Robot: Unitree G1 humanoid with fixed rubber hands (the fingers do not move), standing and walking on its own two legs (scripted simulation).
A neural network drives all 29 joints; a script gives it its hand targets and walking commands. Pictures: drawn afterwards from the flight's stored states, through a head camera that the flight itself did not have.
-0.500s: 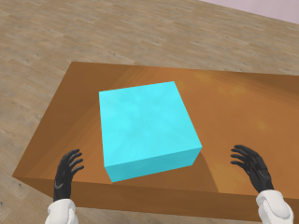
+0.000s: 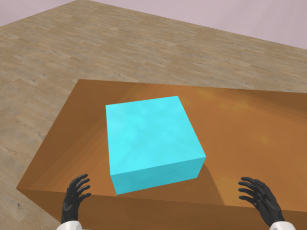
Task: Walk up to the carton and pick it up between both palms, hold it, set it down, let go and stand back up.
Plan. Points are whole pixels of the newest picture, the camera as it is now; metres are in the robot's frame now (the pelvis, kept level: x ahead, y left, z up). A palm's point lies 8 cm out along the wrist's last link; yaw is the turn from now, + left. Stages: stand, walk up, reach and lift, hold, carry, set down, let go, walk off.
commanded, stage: set down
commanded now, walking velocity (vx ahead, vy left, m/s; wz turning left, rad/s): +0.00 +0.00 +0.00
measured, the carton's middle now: (150, 140) +0.47 +0.03 -0.11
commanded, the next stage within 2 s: let go in 1.86 s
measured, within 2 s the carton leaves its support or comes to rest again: neither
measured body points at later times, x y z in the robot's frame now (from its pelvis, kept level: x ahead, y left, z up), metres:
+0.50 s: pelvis +0.03 -0.01 +0.01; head +0.02 +0.00 +0.46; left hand +0.20 +0.23 -0.05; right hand +0.22 -0.27 -0.04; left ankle +0.02 +0.15 -0.72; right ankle +0.00 -0.09 -0.72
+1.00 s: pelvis +0.01 +0.01 +0.02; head +0.00 +0.03 +0.47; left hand +0.19 +0.23 -0.06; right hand +0.19 -0.23 -0.05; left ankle +0.02 +0.15 -0.72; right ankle +0.00 -0.09 -0.72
